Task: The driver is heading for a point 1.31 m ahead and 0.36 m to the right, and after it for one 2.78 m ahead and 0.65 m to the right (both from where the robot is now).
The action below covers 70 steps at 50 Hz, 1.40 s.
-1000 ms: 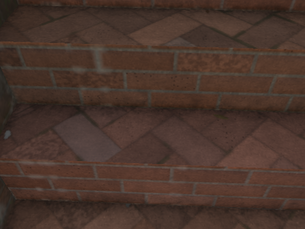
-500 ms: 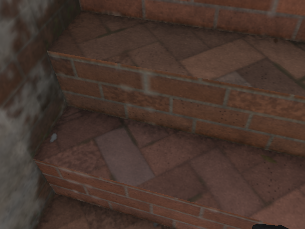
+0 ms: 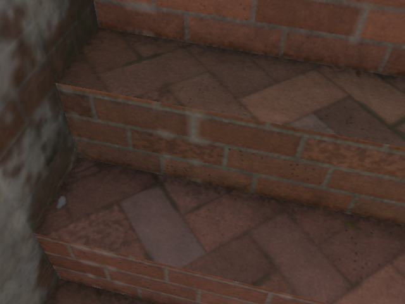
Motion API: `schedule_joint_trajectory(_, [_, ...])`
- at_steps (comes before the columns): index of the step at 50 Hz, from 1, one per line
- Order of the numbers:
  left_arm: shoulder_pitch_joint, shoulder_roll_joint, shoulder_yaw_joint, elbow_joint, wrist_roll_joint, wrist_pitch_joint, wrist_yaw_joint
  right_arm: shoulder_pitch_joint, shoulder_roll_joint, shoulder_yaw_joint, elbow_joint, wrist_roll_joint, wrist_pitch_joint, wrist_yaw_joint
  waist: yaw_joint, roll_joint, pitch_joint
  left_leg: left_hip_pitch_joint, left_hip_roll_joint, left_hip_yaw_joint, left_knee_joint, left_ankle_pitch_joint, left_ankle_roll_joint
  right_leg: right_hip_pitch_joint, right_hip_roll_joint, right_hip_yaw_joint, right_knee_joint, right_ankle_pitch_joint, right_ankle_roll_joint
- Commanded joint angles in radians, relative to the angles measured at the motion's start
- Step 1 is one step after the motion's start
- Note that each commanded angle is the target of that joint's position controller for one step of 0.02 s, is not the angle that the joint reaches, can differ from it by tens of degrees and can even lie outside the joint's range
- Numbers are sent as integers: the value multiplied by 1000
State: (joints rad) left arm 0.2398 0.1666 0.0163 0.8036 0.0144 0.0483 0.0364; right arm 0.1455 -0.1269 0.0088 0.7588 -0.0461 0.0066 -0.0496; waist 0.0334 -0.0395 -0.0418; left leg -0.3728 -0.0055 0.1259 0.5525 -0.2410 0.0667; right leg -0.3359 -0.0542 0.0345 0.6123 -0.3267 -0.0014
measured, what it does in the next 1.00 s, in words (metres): climbs, turning right: right foot, then left foot 0.27 m higher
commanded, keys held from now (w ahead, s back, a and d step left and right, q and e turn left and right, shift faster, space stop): e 0.12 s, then w+e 0.66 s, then w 0.22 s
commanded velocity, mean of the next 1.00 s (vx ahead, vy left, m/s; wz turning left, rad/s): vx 0.32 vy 0.00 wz -0.48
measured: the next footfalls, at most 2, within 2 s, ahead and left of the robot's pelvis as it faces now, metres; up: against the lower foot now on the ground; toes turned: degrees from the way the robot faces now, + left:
right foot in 0.34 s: +0.00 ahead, -0.12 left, +0.00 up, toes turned -14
left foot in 0.94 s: +0.31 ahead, +0.06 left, +0.27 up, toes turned -30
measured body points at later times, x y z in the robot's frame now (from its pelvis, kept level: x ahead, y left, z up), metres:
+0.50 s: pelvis -0.03 -0.03 -0.01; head -0.04 -0.06 +0.44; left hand +0.07 +0.20 -0.13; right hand +0.11 -0.27 -0.11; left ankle -0.03 +0.10 -0.44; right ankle -0.04 -0.11 -0.73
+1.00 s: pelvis +0.07 +0.03 +0.09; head +0.09 +0.01 +0.54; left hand +0.24 +0.24 -0.04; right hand +0.19 -0.26 +0.03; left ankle +0.27 +0.08 -0.48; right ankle -0.04 -0.08 -0.57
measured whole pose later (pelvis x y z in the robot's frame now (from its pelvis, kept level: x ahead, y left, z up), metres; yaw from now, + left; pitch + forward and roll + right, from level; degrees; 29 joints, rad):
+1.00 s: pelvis +0.07 +0.03 +0.09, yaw -29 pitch +2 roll +3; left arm 0.31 0.27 0.04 0.89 -0.02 -0.02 -0.03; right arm -0.03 -0.12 0.03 0.60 -0.07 -0.01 -0.05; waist -0.01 -0.05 0.01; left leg -1.03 0.00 0.02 1.43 -0.76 0.09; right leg -0.52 0.03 0.20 1.15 0.01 -0.16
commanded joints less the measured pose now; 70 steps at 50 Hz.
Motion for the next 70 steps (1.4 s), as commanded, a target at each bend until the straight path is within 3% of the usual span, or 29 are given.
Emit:
schedule_joint_trajectory(1, [-56, 46, 20, -84, 0, -19, -1, 20, -140, -45, -95, -2, 4, -56, -53, 168, -148, 265, 356, -363, -168, 315, 174, -239, 3, 10, 282, -118, 11])
schedule_joint_trajectory(3, [-42, 67, 33, -78, -13, -14, 3, 40, -166, -47, -132, -29, 17, -76, -93, 186, -182, 257, 450, -434, -196, 428, 305, -372, 39, 34, 883, -303, 99])
schedule_joint_trajectory(6, [-48, 13, 8, -158, -19, -19, 11, -97, -181, -34, -155, -10, 34, -104, 18, 103, -87, 158, 352, -303, -140, 296, 227, -520, 5, 131, 1224, -131, 138])
schedule_joint_trajectory(11, [33, 3, -49, -196, 6, -13, 1, -89, -198, -52, -111, 49, 32, -61, 43, 134, -66, -28, 248, -60, -231, -106, 147, -228, 11, -98, 589, -37, 44])
schedule_joint_trajectory(15, [21, 61, -25, -146, -2, 20, 5, -9, -165, -51, -121, 58, 36, -34, -45, 70, -16, -28, 302, -76, -143, -383, 130, -39, 124, -268, -22, -46, -61])
schedule_joint_trajectory(17, [158, 116, 16, -115, 20, 23, 1, -118, -133, -42, -143, 75, 19, -10, 37, 27, -14, -244, 262, -45, 292, -418, 56, 119, 37, -28, -75, -49, -134])
schedule_joint_trajectory(18, [194, 251, 52, -153, 65, 10, 1, -198, -83, -15, -209, 74, 1, 2, 80, -245, -22, -559, 69, 31, 757, -296, -54, 203, -188, 514, -272, -326, -306])
schedule_joint_trajectory(19, [127, 298, 56, -179, 68, -42, -3, -217, -64, -12, -202, 39, -27, 29, 73, -190, -94, -700, 21, -221, 1172, -140, -95, 171, -315, 955, -477, -587, -409])
schedule_joint_trajectory(23, [86, 126, 7, -125, 10, -28, 3, -120, -42, 25, -186, 12, -90, 62, -7, 76, 35, -932, 35, -202, 1666, 138, -114, 193, -169, 514, -285, -188, -286])
schedule_joint_trajectory(27, [207, 50, -8, -36, 26, -52, -25, -114, 6, 44, -180, 29, -104, 72, 13, 28, 43, -998, 23, -144, 1871, 199, -49, 197, -127, 404, -237, -13, -265])
schedule_joint_trajectory(40, [353, 80, 24, 26, 5, -32, 46, -367, 77, 105, -364, 29, -89, 18, 49, -173, 63, -1160, 116, -85, 1579, 71, -117, 209, -154, 460, -476, 31, -297])
schedule_joint_trajectory(41, [320, 135, 48, 16, -55, -9, 71, -473, 111, 136, -424, 16, -89, 23, 38, -193, 64, -922, 118, -40, 1226, -264, -72, 69, -155, 394, -626, 98, -272])
schedule_joint_trajectory(42, [258, 138, 45, 33, -36, 13, 77, -382, 128, 125, -399, 25, -76, 23, -31, -199, -43, -554, 72, 23, 1115, -389, -41, -41, -142, 269, -610, 364, -262])
schedule_joint_trajectory(44, [271, 261, 66, 94, -27, -32, 44, -80, -56, 15, -322, 54, -65, 13, -176, -258, -286, -61, -87, 162, 1039, -602, -35, 101, -152, 133, -460, 1504, -252])
schedule_joint_trajectory(45, [324, 197, 60, 80, -41, -56, 22, -83, -90, -4, -282, 44, -80, 14, -93, -80, -342, 217, 21, -95, 930, -575, 40, -149, -132, 150, -211, 1711, -233])
schedule_joint_trajectory(46, [228, 275, 64, 54, -27, -94, -15, 194, -179, -38, -220, -1, -62, 3, -207, 54, -546, 339, 41, -363, 725, -716, 77, -103, -115, 146, -36, 1627, -232])
schedule_joint_trajectory(48, [58, 106, 21, 25, -16, -126, -90, 282, -199, -58, -69, -51, 4, -6, -187, 607, -627, 298, 157, -914, 209, -1006, 198, -307, 65, 176, 695, 391, -223])
schedule_joint_trajectory(49, [-82, 51, 12, -69, -41, -134, -105, 112, -184, -49, -99, -57, 25, -4, -145, 504, -500, 47, 225, -1063, 77, -1140, 200, -421, 131, 269, 1141, 259, -181])
schedule_joint_trajectory(51, [-96, -41, -31, -175, -40, -71, -102, -149, 4, 8, -66, -19, 35, -13, 61, 229, -58, -571, 180, -661, 244, -1007, 95, -417, 121, 156, 1248, -52, -123])
schedule_joint_trajectory(52, [35, -3, -34, -124, -22, -44, -90, -228, 17, 15, -76, -16, 32, -12, 127, 160, -5, -710, 138, -434, 312, -881, 50, -305, 131, 30, 1254, 35, -79])
schedule_joint_trajectory(57, [153, 96, -31, -69, -38, -11, -28, -349, -60, 7, -112, -3, -27, -2, 165, 132, 63, -962, 145, -324, 375, -801, 71, -85, 78, -38, 1104, 239, -49])
schedule_joint_trajectory(60, [205, 102, -39, -54, -5, 9, -7, -432, -35, 22, -224, 42, -27, -26, 153, 86, 117, -972, 90, -194, 509, -628, -2, 57, -8, -105, 200, 311, -163])
schedule_joint_trajectory(61, [191, 63, -52, 0, 3, 14, -16, -361, 10, 34, -234, 89, -8, -49, 93, 36, 145, -950, 56, -72, 619, -579, -22, 144, 11, -264, -189, 467, -178])
schedule_joint_trajectory(63, [76, 13, -62, 38, -41, 8, -31, -61, 55, 24, -197, 84, 18, -48, -81, -183, 48, -846, -34, -20, 1435, -521, -15, 192, -74, -201, -350, 546, -204])
schedule_joint_trajectory(65, [-171, 31, -113, -51, 70, -13, -55, 50, 179, 33, -218, 88, -26, -36, -187, -72, -30, -961, -157, -270, 2337, -367, -86, 114, -110, -21, -145, 754, -61])
schedule_joint_trajectory(66, [42, 187, -41, -34, 95, -15, -53, 12, 200, 61, -261, 105, -67, -24, -135, -2, -62, -1153, -141, -301, 2477, -328, -122, 272, -245, 74, -32, 904, -90])
schedule_joint_trajectory(67, [227, 328, 27, 18, 21, -15, -35, 46, 135, 88, -261, 98, -98, -8, -89, 63, -66, -1399, -36, -296, 2233, -244, -132, 513, -350, 177, -137, 499, -142])
schedule_joint_trajectory(68, [220, 342, 49, -20, 15, -46, -9, -66, 65, 80, -276, 104, -83, -12, -31, 20, -74, -1409, 102, -362, 2067, -91, -148, 504, -497, 445, -316, -147, -234])
schedule_joint_trajectory(70, [104, 197, 7, -35, 66, -73, 48, -267, -1, 39, -239, 74, -31, -16, 22, 94, -38, -1367, 100, -343, 2092, 77, -174, 344, -485, 691, -441, -388, -253])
